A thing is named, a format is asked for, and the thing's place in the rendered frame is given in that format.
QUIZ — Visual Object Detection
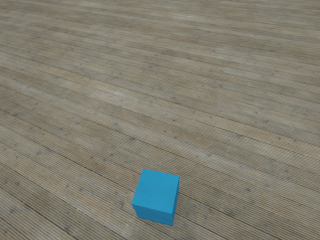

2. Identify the carton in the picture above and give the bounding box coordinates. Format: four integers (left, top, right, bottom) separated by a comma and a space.
131, 168, 180, 226

